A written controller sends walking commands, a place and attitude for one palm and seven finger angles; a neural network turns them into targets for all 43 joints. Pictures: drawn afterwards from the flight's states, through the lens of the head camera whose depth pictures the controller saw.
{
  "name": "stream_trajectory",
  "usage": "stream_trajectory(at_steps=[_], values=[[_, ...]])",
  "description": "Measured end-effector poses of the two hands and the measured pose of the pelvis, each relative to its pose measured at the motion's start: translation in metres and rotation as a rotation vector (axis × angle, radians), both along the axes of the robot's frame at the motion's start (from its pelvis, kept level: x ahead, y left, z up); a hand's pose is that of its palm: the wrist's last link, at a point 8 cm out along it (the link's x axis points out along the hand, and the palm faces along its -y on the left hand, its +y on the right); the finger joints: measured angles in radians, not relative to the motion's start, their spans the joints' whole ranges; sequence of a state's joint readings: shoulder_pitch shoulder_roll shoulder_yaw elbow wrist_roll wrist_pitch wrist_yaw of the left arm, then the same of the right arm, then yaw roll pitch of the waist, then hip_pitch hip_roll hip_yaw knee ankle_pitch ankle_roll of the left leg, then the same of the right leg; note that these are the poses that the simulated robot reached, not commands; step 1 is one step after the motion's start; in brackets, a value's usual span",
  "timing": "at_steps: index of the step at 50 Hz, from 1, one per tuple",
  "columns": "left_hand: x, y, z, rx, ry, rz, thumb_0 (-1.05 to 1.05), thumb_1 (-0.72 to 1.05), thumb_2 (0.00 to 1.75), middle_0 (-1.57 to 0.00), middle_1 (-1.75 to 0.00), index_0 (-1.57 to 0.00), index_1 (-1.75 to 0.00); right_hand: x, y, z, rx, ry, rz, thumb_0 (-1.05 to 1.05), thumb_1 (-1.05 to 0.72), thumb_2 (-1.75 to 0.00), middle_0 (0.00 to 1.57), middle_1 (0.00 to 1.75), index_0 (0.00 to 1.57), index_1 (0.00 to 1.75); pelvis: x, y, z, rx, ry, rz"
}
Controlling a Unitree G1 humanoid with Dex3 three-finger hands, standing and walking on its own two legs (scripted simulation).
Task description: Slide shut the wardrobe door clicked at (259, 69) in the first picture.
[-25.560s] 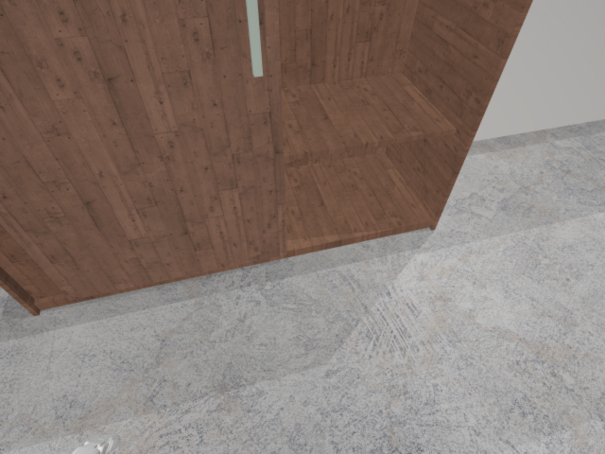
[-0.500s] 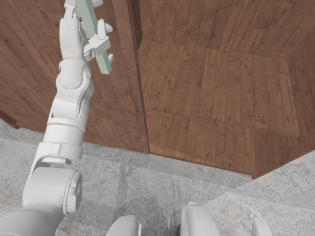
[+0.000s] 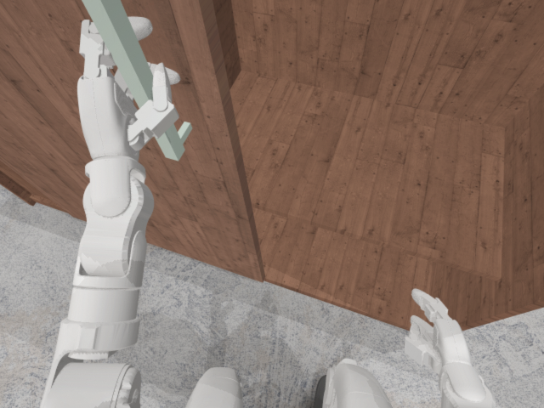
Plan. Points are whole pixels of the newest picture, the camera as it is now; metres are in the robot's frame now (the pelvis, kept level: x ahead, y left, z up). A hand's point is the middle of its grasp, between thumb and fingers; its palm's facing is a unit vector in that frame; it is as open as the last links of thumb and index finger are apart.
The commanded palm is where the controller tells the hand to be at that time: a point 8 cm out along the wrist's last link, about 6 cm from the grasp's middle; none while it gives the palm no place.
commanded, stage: step sideways, sliding the door along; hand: left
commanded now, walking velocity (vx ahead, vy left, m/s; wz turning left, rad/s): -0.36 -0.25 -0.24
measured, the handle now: (143, 55) +0.42 +0.22 +0.22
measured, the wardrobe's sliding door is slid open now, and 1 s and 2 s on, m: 0.55 0.20 0.00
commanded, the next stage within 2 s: none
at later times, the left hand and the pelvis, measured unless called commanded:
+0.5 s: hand (331, 151) +0.35 +0.01 +0.19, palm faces +0.23 -0.97 -0.09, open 7.1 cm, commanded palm +0.32 +0.01 +0.19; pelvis +0.01 -0.14 -0.01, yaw +0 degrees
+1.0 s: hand (504, 195) +0.32 -0.14 +0.20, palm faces +0.06 -0.98 -0.18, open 6.6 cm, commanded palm +0.30 -0.11 +0.20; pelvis -0.07 -0.24 +0.00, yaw -12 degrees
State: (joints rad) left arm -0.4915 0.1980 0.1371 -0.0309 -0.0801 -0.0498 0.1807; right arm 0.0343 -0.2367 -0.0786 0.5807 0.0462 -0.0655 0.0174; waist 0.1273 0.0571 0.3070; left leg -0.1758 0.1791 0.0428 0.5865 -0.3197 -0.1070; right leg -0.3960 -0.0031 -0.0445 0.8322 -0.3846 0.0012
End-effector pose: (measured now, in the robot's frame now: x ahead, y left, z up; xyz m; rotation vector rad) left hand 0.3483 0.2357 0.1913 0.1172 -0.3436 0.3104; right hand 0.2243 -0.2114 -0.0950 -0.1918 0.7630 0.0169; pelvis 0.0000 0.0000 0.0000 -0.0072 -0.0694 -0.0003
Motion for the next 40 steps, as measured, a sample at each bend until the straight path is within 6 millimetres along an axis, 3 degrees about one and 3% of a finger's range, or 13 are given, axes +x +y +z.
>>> stream_trajectory(at_steps=[6,11,17,25,32,40], values=[[-0.005,-0.038,-0.002,0.04,-0.026,0.022,-0.03,0.74,0.83,-0.45,-1.41,-0.07,-1.28,0.007,-0.026,-0.01,0.066,0.006,0.053,0.01,-0.91,-0.9,0.2,0.3,0.2,0.3,0.016,-0.044,-0.005,-0.011,-0.022,0.004],[-0.011,-0.074,-0.002,0.027,-0.025,0.024,-0.02,0.74,0.84,-0.46,-1.42,-0.09,-1.27,0.009,-0.05,-0.009,0.086,0.03,0.031,0.01,-0.91,-0.9,0.2,0.3,0.2,0.3,0.02,-0.071,0.004,0.024,0.022,0.019],[-0.018,-0.116,-0.003,0.002,-0.044,-0.056,-0.01,0.74,0.82,-0.45,-1.41,-0.09,-1.24,0.011,-0.078,-0.002,0.051,0.006,0.01,0.01,-0.91,-0.9,0.2,0.3,0.2,0.3,0.021,-0.088,0.003,0.029,0.043,0.002],[-0.027,-0.178,-0.005,0.049,-0.068,-0.093,-0.03,0.76,0.83,-0.45,-1.41,-0.02,-1.25,0.015,-0.111,-0.009,0.119,-0.035,0.04,0.01,-0.91,-0.9,0.2,0.3,0.2,0.3,0.013,-0.139,-0.006,0.017,-0.015,0.0],[-0.035,-0.229,-0.002,0.001,-0.034,-0.172,0.0,0.75,0.83,-0.45,-1.41,-0.07,-1.31,-0.014,-0.156,0.008,0.097,-0.053,-0.075,0.01,-0.91,-0.9,0.2,0.3,0.2,0.3,-0.006,-0.161,0.009,0.09,0.047,-0.056],[-0.038,-0.27,0.002,0.091,-0.036,-0.31,-0.01,0.7,0.81,-0.45,-1.41,-0.12,-1.35,-0.082,-0.216,0.01,0.025,-0.049,-0.224,0.01,-0.91,-0.9,0.2,0.3,0.2,0.3,-0.034,-0.181,-0.001,0.053,0.028,-0.118]])
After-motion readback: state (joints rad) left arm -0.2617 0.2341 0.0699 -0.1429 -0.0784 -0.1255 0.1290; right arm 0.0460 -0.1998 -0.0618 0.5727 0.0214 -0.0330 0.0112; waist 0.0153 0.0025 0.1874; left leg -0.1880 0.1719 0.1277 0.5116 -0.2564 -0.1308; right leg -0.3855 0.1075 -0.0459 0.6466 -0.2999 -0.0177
